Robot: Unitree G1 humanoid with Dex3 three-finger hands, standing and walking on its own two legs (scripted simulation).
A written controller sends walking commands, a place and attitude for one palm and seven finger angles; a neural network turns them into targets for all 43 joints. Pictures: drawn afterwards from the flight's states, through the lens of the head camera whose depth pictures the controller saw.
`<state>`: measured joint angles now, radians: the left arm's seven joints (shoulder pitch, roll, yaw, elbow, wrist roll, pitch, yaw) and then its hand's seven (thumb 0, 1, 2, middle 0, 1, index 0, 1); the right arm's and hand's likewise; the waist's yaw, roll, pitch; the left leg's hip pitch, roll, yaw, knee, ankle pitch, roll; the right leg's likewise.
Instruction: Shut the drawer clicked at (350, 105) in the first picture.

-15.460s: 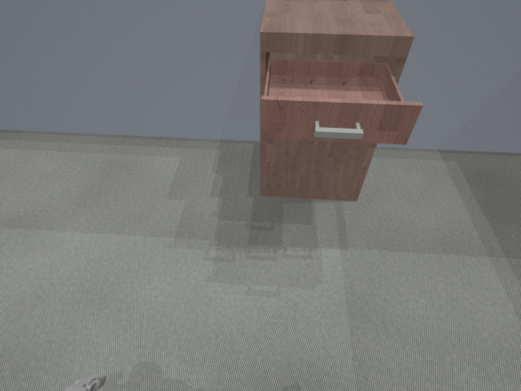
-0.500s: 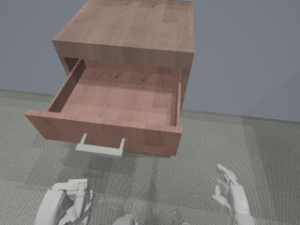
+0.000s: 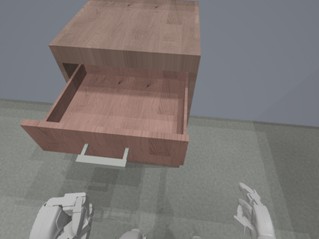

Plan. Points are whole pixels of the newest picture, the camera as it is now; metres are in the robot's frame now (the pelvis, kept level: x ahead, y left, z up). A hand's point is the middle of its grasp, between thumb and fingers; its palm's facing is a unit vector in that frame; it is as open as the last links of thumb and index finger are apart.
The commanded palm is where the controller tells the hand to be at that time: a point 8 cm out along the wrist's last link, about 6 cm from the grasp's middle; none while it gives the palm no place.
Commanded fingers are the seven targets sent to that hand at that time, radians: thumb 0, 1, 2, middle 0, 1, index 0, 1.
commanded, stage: bring the fist close to the handle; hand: left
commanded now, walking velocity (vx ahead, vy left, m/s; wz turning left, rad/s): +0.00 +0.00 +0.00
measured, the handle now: (104, 155) +0.34 +0.18 -0.02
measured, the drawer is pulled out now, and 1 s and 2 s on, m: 0.28 0.28 0.27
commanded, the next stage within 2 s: push the drawer shut in 1.48 s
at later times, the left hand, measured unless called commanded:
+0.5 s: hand (97, 211) +0.18 +0.15 +0.04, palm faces -0.06 -1.00 -0.04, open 3.3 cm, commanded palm +0.15 +0.21 +0.04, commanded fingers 0.00 0.90 0.90 -1.40 -1.60 -1.40 -1.60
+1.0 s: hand (108, 197) +0.22 +0.15 -0.01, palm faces -0.07 -1.00 -0.02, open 3.3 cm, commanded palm +0.21 +0.20 -0.01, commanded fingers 0.00 0.90 0.90 -1.40 -1.60 -1.40 -1.60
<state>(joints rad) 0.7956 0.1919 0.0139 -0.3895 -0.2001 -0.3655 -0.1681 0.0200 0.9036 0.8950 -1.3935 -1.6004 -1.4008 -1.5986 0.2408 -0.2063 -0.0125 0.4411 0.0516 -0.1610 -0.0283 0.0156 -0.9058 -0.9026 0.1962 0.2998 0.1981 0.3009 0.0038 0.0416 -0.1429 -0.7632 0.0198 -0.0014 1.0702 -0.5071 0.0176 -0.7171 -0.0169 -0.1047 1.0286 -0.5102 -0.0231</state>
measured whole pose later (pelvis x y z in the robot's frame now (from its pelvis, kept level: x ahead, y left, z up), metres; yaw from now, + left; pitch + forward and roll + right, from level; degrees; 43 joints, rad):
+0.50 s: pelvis +0.00 -0.01 -0.01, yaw +0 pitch +15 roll -2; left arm 0.60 0.20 0.07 -0.19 -0.22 -0.41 -0.23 0.02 0.90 0.89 -1.39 -1.60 -1.40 -1.60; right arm 0.21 -0.21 -0.01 0.49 0.04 -0.16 -0.05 0.01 -0.91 -0.90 0.20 0.30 0.20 0.30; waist -0.01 0.03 -0.15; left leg -0.88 0.03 -0.02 1.15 -0.53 0.00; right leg -0.83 -0.01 -0.12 1.11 -0.54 -0.04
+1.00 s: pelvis -0.01 +0.00 -0.05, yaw -1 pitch +21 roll -3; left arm 0.40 0.19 0.03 -0.06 -0.18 -0.43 -0.16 0.02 0.90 0.89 -1.39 -1.60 -1.40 -1.60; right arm 0.18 -0.22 0.01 0.48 0.01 -0.13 -0.02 0.01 -0.91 -0.90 0.20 0.30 0.20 0.30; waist -0.03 0.02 -0.17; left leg -1.08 0.03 -0.01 1.30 -0.58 0.02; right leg -1.03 -0.02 -0.10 1.25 -0.58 -0.03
